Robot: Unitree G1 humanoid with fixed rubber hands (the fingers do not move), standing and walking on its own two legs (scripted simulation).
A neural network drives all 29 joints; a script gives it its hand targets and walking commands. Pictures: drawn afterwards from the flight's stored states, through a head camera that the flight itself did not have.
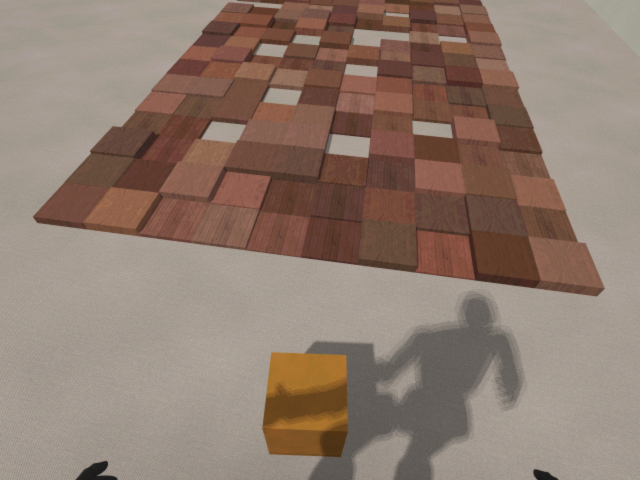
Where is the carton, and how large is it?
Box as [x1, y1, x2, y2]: [262, 352, 347, 456]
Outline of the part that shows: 271,352 262,427 269,453 340,456 347,432 345,355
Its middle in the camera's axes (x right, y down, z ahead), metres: -0.03 +0.46 +1.10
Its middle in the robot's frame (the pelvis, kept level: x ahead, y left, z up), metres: +0.44 +0.03 -0.66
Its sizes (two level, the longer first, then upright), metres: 0.210 0.200 0.250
